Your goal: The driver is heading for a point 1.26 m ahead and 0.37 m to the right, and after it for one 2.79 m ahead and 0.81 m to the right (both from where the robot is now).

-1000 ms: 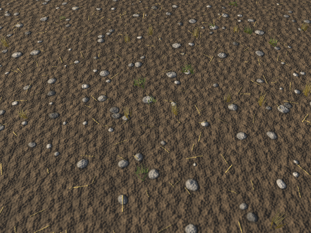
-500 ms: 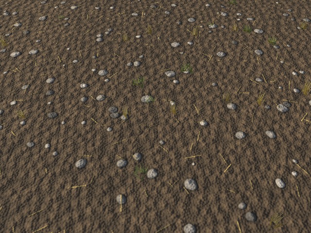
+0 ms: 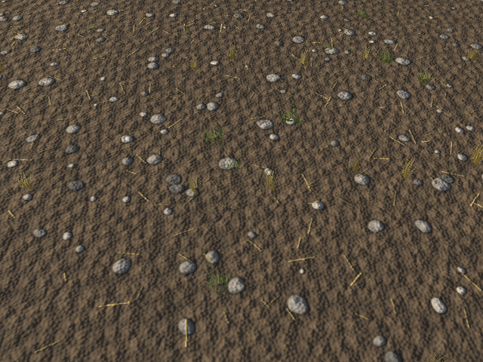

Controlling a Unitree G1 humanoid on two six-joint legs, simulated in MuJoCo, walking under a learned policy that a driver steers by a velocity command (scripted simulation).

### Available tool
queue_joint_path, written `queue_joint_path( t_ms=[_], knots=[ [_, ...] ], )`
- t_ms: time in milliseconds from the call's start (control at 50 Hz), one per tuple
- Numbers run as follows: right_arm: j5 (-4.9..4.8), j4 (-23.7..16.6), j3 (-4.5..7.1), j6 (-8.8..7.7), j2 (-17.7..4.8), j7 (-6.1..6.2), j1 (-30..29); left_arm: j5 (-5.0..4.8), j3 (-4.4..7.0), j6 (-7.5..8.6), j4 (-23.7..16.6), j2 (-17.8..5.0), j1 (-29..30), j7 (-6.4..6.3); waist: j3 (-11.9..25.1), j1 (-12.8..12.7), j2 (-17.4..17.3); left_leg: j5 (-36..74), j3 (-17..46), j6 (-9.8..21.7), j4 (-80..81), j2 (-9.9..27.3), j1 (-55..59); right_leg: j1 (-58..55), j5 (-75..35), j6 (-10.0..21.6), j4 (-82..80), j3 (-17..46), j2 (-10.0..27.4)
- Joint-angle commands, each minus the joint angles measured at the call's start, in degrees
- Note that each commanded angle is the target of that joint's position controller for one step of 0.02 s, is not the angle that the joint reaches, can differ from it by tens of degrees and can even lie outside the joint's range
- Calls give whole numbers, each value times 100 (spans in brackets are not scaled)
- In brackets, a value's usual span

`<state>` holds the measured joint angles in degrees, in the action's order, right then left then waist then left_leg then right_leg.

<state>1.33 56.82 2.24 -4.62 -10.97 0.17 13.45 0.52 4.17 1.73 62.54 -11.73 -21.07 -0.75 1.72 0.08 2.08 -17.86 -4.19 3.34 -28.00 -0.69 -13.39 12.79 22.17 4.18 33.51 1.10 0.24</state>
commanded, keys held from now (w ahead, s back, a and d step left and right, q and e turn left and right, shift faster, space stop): w+shift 0.70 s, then w+e+shift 0.30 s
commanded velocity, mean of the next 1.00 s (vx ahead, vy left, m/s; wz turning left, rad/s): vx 0.93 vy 0.00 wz -0.13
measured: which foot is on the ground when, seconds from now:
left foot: down 0.00-0.44, up 0.46-0.86, down 0.88-1.00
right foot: up 0.00-0.40, down 0.42-0.88, up 0.90-1.00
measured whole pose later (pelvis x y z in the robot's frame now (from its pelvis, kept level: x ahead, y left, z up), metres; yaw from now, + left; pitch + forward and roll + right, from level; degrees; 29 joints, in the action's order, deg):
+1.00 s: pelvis +0.81 -0.01 -0.01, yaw -10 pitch +1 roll +1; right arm 3.4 48.4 2.9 -5.8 -13.4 -0.6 8.0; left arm -0.6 2.8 4.5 54.0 -14.3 -21.0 0.0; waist -2.7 -2.1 1.5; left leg -11.1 -8.4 2.9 -30.8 0.2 -20.8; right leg 16.2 14.8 8.2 72.4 2.2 0.4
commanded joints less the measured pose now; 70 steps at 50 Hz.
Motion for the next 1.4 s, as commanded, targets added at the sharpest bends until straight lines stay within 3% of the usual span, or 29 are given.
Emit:
queue_joint_path(
  t_ms=[20, 40, 80, 180, 300, 380, 420, 440, 460, 480, 500, 560, 680, 800, 840, 880, 900, 920, 940, 980, 1020, 1100, 1220, 1280, 1320, 1340, 1360, 1380, 1400],
  knots=[
    [126, 467, 238, 20, -930, 121, 2186, 126, -71, 294, -1171, -12, 1478, 147, -633, 760, -1590, -3310, 4456, 942, 2208, 2485, 2408, 4369, 201, 347, 2741, 150, -30],
    [98, 230, 219, 5, -819, 99, 1509, 158, -37, 309, -1202, -190, 1609, 229, -966, 438, -818, -3063, 4093, 973, 2146, 2388, 2002, 4508, -474, 318, 3128, 261, 350],
    [37, 23, 201, -109, -743, 21, 1087, 197, 10, 329, -1117, -325, 1442, 354, -653, 165, -422, -2002, 2995, 772, 2257, 1808, 1742, 4009, -1023, 128, 3027, 199, 519],
    [-16, 213, 112, -265, -431, 5, 1717, 173, -23, 119, -1428, -244, 2197, 431, -1010, 243, -525, -161, 1621, 710, 2651, 1134, 1478, 3992, -1619, -122, 2624, -366, 488],
    [-54, 244, 99, -350, -569, 40, 1884, 104, -166, 116, -2068, -166, 3380, 460, -1273, 310, -652, 2526, 768, 744, 3142, 1227, 1534, 2839, -2139, 98, 572, -904, 261],
    [20, 329, 174, -278, -1010, 82, 1857, 99, -29, 148, -1880, -619, 2052, 230, -135, -449, -1137, 7582, 228, 521, 793, 1398, 2198, 744, -1234, 594, 335, -1164, -503],
    [36, 240, 242, -173, -1153, 124, 1507, 150, 226, 183, -1197, -1154, -321, 64, 981, -1531, -1019, 6188, 140, 412, -2358, 1123, 745, -2140, -715, 793, -46, -514, -92],
    [-120, -5, 48, -188, -160, -31, 1881, 351, 351, 229, -1093, -1678, -785, 41, 1710, -1037, 418, 1318, 303, 294, -4693, 272, -1451, -3848, 1729, 1197, -446, 2129, 1653],
    [-232, -114, 107, -316, -356, -95, 1850, 244, 341, 235, -1027, -1579, -675, 160, 2063, -841, 778, -632, 1157, 425, -5637, -317, -2410, -3857, 2689, 1352, -1875, 4809, 2166],
    [-225, -342, 186, -310, -643, -43, 1104, 213, 284, 267, -1019, -1282, 88, 193, 801, -540, 443, 72, 1106, 524, -5753, 151, -2965, -2946, 2339, 1144, -2072, 3987, 1876],
    [-169, -431, 171, -323, -656, -49, 757, 166, 184, 335, -1032, -852, 375, 212, 256, -436, -165, 522, 963, 523, -5472, 406, -2823, -1959, 1388, 1081, -2115, 3052, 1761],
    [91, -478, 86, -105, -195, -201, 789, 139, -25, 463, -796, -286, 477, 172, -324, 224, -169, 585, 960, 356, -4748, 788, -2103, -190, 559, 789, -2499, 1663, 1181],
    [121, -1310, -41, 21, -300, -336, -1151, -14, -97, 642, -676, -435, -276, 184, -1286, 8, -169, 1928, 146, 27, -2604, 901, -2819, 278, -1648, 700, -3220, 244, 507],
    [-2, -1690, -87, -21, -495, -275, -1804, -89, -95, 681, -654, -1049, -783, 77, -785, -79, 161, 2532, -287, 200, -485, 69, -1314, -1297, -6656, 518, -2693, 138, 762],
    [18, -1509, 77, -54, -941, -100, -859, 47, -28, 560, -596, -1344, -760, 6, -107, 486, 417, 1585, -6, 327, -299, -185, -389, -1993, -7801, 474, -1199, 313, 961],
    [81, -946, 304, -73, -1486, 91, 1253, 159, -9, 445, -725, -1221, -482, -39, 1032, 1373, 314, 747, 553, 348, -320, 472, 2171, -732, -5712, 491, 1658, 272, 669],
    [383, -946, 445, -103, -2049, 117, 1501, -96, -233, 444, -1004, -57, -1244, 70, 1956, 668, -1372, -846, 3270, 828, -101, 2449, 3943, 1462, -1020, 318, 4144, 74, -132],
    [284, -976, 432, -74, -1669, -28, 1302, -305, -142, 469, -1106, -545, -1007, 25, 2322, 689, -1372, -1568, 4850, 887, 958, 2658, 3913, 2166, 26, 440, 4934, 415, -295],
    [242, -991, 348, -110, -1239, -68, 655, -264, -76, 441, -1235, -749, -314, -10, 1180, 515, -875, -1623, 3817, 669, 1172, 2349, 3004, 2580, -628, 487, 4792, 431, 101],
    [214, -840, 243, -174, -742, -77, 356, -114, -79, 330, -1301, -565, 192, 95, 105, 318, -237, -319, 2352, 378, 1495, 1940, 1567, 2454, -931, 481, 4381, 386, 462],
    [108, -593, 149, -238, -437, -63, 506, 49, -96, 114, -1423, -283, 90, 210, -157, -15, -568, 209, 1432, 206, 1640, 1782, 881, 2268, -959, 388, 4291, 320, 669],
    [-55, -423, 127, -342, -382, -96, 517, 89, -147, -99, -1909, -168, 1010, 377, -668, -138, -518, 1377, -236, -211, 2039, 1251, 413, 2818, -1664, 266, 3895, -110, 750],
    [-25, -448, 165, -422, -1013, 13, 791, 72, -243, -55, -2454, -392, 2057, 534, -1133, -219, -435, 4985, -1448, -363, 2028, 1228, 908, 2324, -2708, 569, 1313, -1138, 325],
    [-16, -574, 280, -192, -1510, 197, 893, 28, -113, -27, -2232, -824, 1343, 476, -387, -694, -799, 7801, -1463, -359, 665, 1433, 1796, 1190, -2213, 797, 966, -1512, -340],
    [39, -828, 385, 21, -1769, 210, 368, 8, 155, -30, -1669, -1303, -788, 344, 605, -1698, -880, 7820, -1162, -132, -2070, 1616, 1278, -971, -1523, 1080, 841, -1075, -567],
    [47, -864, 407, 84, -1667, 128, 206, -40, 318, -41, -1444, -1493, -1251, 220, 665, -1808, -404, 4769, -1088, -137, -4124, 1085, 322, -1955, -1145, 1267, 335, -481, -446],
    [136, -1154, 181, 26, -727, 23, 62, -97, 410, -100, -1449, -1815, -602, 156, -70, -1072, 1051, -784, -800, -256, -6273, 6, -1666, -2112, -1961, 1442, 413, 872, 192],
    [-15, -1890, 108, -120, -675, -3, 345, 103, 468, -155, -1703, -2273, -322, 188, 1037, -488, 1127, -1086, 380, -417, -7058, -231, -3311, -3401, -1017, 2556, -825, 3736, 1062],
    [47, -1952, 56, -286, -871, -4, 39, 148, 461, -154, -1840, -2053, -282, 141, 836, -584, 196, -719, 873, -377, -6677, 94, -3797, -3189, 255, 2424, -1926, 4674, 1466]
  ],
)
Velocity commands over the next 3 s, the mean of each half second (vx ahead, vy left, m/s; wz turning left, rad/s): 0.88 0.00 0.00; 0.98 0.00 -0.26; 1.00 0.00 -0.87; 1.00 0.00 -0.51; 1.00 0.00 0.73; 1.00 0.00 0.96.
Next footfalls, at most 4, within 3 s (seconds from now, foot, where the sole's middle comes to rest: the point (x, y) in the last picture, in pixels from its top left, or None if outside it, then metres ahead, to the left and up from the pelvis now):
0.42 right None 0.46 -0.09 -0.77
0.88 left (222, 239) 0.92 0.07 -0.77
1.34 right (292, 161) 1.29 -0.19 -0.77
1.78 left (320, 93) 1.73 -0.35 -0.77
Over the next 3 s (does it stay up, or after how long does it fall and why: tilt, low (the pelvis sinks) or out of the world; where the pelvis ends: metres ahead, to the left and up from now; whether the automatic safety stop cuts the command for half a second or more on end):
stays up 2.38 -0.89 -0.02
